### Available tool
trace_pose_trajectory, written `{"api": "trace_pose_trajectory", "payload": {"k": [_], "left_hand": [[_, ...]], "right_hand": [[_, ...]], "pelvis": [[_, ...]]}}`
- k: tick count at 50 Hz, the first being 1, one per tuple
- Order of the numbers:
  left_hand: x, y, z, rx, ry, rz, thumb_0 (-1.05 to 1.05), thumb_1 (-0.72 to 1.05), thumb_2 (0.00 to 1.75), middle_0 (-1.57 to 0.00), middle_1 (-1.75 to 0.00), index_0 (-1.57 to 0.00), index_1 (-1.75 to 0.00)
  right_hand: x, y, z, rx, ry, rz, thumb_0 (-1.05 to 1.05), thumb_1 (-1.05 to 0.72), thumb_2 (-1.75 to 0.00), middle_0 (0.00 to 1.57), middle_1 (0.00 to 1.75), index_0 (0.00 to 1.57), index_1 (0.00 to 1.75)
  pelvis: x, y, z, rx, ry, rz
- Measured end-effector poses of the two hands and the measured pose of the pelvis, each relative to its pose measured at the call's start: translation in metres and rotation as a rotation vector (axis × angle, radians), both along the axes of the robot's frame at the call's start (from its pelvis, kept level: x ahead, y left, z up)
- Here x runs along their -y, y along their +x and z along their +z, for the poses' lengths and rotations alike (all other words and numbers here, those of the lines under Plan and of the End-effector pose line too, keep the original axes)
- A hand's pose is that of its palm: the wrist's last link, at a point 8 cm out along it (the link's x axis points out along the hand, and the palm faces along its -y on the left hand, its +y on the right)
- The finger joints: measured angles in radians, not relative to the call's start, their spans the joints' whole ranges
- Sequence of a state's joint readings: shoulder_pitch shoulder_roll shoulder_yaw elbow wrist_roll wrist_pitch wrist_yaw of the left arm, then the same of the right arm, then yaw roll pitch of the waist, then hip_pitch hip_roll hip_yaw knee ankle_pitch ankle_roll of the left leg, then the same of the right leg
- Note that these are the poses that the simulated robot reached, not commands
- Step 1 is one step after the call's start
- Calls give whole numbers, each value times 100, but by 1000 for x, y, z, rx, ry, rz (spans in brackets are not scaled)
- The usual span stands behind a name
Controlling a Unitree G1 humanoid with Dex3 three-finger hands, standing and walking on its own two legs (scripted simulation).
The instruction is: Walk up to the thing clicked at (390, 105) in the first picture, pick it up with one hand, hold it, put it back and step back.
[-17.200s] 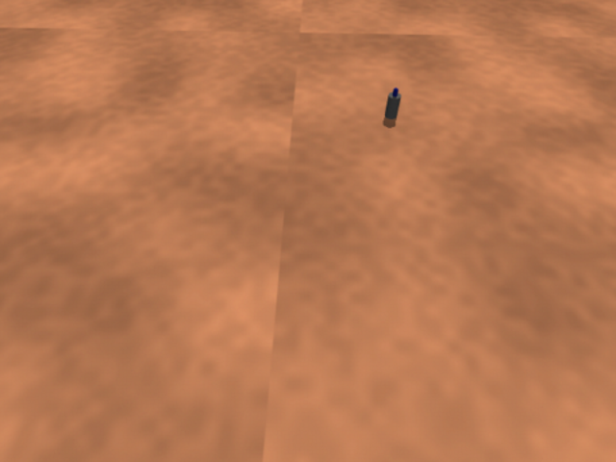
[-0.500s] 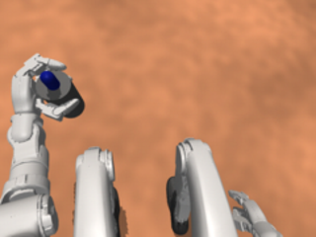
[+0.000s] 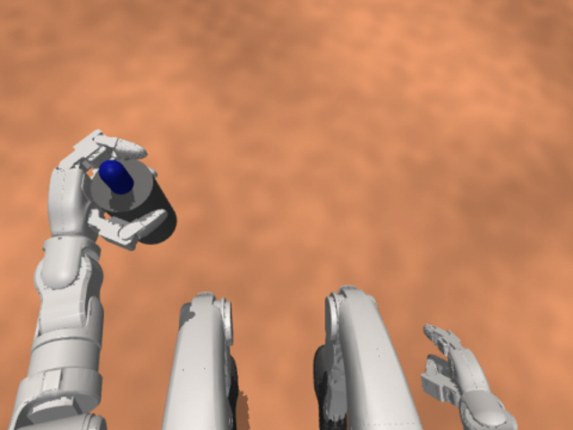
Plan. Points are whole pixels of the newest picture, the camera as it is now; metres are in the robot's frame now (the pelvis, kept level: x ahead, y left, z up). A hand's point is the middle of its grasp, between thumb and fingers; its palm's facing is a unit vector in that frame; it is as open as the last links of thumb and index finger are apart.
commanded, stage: lift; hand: left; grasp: from the side
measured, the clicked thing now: (134, 199) +0.40 +0.20 +0.00
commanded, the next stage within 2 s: hold in 1.44 s
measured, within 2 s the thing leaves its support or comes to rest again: neither
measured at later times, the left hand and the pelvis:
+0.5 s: hand (56, 135) +0.38 +0.20 +0.18, palm faces +0.04 -1.00 -0.04, open 10.0 cm; pelvis +0.03 +0.01 +0.14, yaw +1 degrees
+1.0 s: hand (15, 60) +0.39 +0.19 +0.25, palm faces +0.02 -1.00 -0.03, open 10.0 cm; pelvis +0.05 +0.01 +0.20, yaw +1 degrees
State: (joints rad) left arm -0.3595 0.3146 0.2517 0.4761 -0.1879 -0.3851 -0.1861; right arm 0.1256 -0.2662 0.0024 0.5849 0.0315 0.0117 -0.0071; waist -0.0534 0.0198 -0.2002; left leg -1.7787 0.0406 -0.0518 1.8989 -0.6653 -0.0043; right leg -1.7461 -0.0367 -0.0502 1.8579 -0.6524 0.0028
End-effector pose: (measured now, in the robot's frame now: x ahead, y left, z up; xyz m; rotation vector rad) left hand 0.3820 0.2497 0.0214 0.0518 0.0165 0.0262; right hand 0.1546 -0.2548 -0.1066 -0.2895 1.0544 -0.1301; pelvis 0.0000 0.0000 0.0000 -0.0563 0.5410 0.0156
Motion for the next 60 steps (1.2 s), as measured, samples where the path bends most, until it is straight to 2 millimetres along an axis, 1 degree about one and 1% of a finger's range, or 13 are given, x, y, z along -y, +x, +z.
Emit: {"api": "trace_pose_trajectory", "payload": {"k": [6, 14, 20, 26, 34, 44, 52, 60], "left_hand": [[5, -6, 46, -3, 2, -5, -1, -43, 112, -73, -106, -74, -108], [7, -20, 106, -9, 4, 12, -1, -43, 113, -73, -107, -74, -109], [3, -23, 135, -26, -9, 23, -1, -43, 113, -73, -106, -74, -109], [0, -23, 164, -15, -18, 15, -1, -43, 113, -73, -106, -74, -109], [1, -20, 192, -8, -22, 2, -1, -43, 113, -73, -106, -74, -108], [6, -16, 219, -5, -27, 2, -1, -44, 114, -73, -106, -74, -108], [12, -15, 233, -8, -29, -12, -1, -44, 114, -73, -107, -74, -109], [18, -12, 242, -12, -32, -23, -1, -43, 114, -72, -108, -73, -110]], "right_hand": [[-5, 13, 38, 42, 13, -13, 1, -92, -90, 20, 30, 20, 30], [-12, 27, 95, 95, 27, -21, 1, -92, -90, 20, 30, 20, 30], [-15, 32, 133, 130, 23, -19, 1, -92, -90, 20, 30, 20, 30], [-17, 31, 161, 137, 16, -14, 1, -91, -90, 20, 30, 20, 30], [-21, 25, 184, 121, 21, -19, 1, -92, -90, 20, 30, 20, 30], [-24, 21, 203, 103, 37, -26, 1, -92, -90, 20, 30, 20, 30], [-21, 25, 217, 105, 37, -28, 1, -92, -90, 20, 30, 20, 30], [-14, 32, 229, 117, 31, -25, 1, -91, -90, 20, 30, 20, 30]], "pelvis": [[0, 8, 37, 32, 2, 4], [-2, 21, 87, 94, 4, 11], [-4, 28, 119, 145, 4, 17], [-6, 35, 144, 189, 5, 21], [-10, 42, 170, 236, 8, 19], [-10, 49, 193, 283, 18, 15], [-6, 56, 207, 314, 24, 16], [-2, 62, 217, 341, 31, 16]]}}
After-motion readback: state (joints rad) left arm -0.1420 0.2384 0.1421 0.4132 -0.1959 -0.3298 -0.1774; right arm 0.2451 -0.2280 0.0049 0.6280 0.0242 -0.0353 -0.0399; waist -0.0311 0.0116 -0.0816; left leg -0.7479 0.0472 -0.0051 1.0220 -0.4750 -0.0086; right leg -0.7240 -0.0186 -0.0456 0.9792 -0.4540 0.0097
